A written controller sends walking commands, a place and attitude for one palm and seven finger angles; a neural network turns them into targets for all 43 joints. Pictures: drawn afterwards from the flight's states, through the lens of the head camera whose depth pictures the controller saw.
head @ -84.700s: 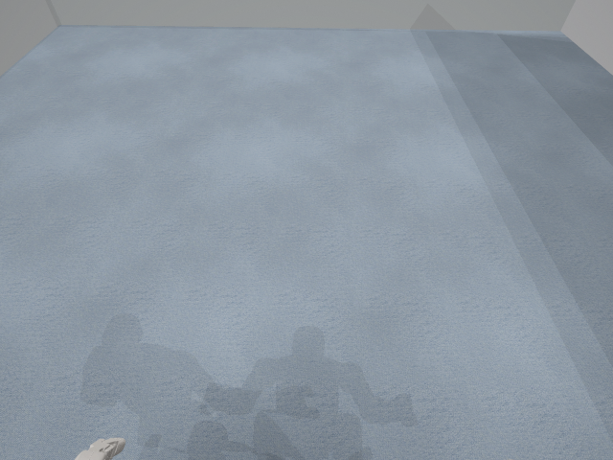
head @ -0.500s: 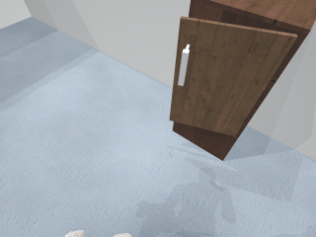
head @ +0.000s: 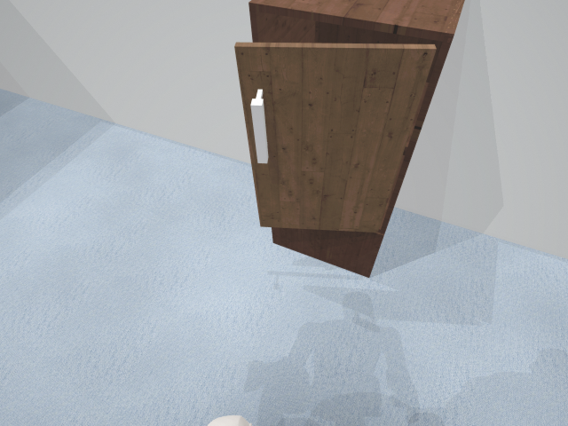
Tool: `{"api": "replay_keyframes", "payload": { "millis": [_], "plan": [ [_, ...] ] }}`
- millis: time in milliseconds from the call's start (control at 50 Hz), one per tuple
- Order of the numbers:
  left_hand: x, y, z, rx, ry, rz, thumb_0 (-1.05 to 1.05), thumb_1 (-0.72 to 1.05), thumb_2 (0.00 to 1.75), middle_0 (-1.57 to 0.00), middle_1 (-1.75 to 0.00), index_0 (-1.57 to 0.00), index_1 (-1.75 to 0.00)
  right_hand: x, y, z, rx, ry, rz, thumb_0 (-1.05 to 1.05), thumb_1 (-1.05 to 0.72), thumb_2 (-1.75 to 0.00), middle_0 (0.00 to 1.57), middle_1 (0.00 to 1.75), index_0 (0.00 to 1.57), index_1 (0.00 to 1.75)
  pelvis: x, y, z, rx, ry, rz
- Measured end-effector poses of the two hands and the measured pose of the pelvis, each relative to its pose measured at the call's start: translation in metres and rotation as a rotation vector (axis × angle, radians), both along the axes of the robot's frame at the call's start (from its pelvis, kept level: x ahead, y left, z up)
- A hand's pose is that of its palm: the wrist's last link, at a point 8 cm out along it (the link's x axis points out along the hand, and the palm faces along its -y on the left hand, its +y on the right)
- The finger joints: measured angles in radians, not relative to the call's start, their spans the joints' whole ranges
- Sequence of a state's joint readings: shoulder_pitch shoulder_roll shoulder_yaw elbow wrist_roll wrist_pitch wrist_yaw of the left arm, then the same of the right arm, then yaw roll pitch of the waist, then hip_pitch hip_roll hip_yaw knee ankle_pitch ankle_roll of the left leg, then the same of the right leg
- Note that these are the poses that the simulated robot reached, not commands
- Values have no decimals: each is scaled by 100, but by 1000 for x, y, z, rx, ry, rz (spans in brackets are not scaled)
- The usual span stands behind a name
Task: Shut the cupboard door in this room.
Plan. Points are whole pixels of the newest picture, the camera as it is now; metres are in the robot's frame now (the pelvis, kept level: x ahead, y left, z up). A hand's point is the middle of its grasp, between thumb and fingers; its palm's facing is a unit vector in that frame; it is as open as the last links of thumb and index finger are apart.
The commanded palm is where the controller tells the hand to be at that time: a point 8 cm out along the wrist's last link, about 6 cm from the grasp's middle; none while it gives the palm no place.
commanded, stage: take the last steps up to it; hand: left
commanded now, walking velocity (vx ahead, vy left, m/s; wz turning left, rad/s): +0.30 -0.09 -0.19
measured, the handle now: (261, 127) +0.71 +0.08 -0.01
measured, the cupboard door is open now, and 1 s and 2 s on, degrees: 19 19 19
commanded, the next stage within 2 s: come to a stop and stand still in 0.64 s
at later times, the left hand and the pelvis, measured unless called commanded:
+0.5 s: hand (216, 379) +0.22 +0.14 -0.17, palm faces -0.15 -0.97 -0.16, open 7.4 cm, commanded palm none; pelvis +0.11 -0.04 +0.00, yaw -6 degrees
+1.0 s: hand (252, 357) +0.26 +0.08 -0.18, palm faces -0.01 -0.99 -0.16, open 7.3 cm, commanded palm none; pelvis +0.24 -0.08 +0.00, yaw -5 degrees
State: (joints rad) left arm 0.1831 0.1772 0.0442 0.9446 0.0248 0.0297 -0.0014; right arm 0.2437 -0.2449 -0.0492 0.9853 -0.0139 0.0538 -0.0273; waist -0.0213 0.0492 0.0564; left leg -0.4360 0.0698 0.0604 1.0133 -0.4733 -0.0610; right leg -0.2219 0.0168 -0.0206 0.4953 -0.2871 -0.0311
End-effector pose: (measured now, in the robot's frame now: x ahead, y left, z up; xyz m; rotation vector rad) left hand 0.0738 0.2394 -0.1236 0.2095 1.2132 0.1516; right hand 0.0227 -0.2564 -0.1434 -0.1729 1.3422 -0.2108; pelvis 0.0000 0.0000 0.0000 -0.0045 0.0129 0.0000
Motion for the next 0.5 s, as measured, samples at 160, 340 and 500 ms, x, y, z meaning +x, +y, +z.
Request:
{"api": "replay_keyframes", "payload": {
  "millis": [160, 340, 500],
  "plan": [
    [-3, 3, -23, -74, 50, 17, 1, 91, 90, -20, -30, -21, -30, 26, 13, 14, -27, -84, 16, 0, -91, -90, 20, 30, 20, 30, 25, 9, -5, -17, 5, -25],
    [53, -4, -18, -98, 81, -59, 1, 91, 90, -20, -30, -20, -30, -3, 20, 30, -34, 23, -74, 0, -91, -90, 20, 30, 20, 30, 65, -1, 8, -18, 8, -73],
    [145, -52, -14, -76, 22, -153, 1, 91, 90, -20, -30, -20, -30, -21, 3, 16, 39, 194, -186, 0, -91, -90, 20, 30, 20, 30, 112, -39, 1, -3, -1, -107]
  ]
}}
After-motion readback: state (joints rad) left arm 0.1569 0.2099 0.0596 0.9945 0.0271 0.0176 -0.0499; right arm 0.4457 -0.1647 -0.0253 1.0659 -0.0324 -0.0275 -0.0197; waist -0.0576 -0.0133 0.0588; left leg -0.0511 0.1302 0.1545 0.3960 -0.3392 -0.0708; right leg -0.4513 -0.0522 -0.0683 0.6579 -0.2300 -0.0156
